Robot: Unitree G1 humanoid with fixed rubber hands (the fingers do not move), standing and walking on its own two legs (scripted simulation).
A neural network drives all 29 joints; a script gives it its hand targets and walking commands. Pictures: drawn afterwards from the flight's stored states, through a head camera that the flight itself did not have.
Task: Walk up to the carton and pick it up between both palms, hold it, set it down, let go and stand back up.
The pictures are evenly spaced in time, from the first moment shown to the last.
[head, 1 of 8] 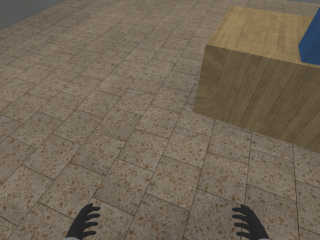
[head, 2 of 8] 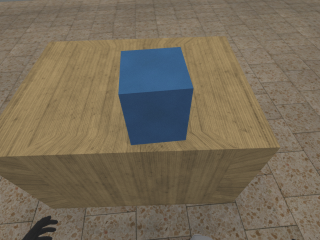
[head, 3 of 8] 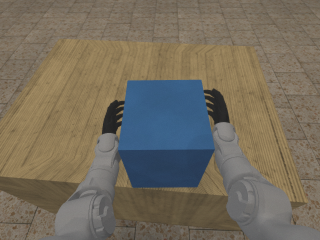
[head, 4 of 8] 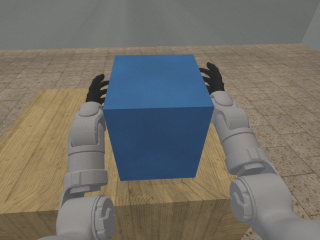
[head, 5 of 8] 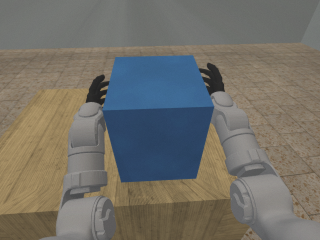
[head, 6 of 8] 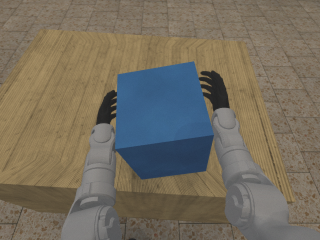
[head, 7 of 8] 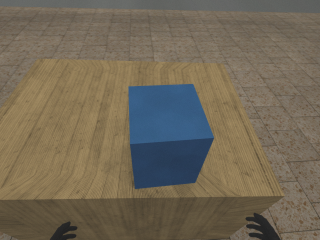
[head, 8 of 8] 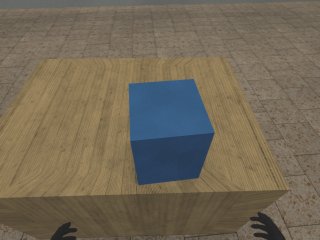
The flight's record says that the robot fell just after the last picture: no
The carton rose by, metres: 0.21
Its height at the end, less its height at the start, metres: +0.00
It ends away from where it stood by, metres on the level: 0.04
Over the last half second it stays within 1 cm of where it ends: yes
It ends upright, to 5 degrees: yes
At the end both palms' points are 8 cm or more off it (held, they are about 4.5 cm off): yes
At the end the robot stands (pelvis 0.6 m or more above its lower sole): yes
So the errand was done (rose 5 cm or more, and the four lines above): yes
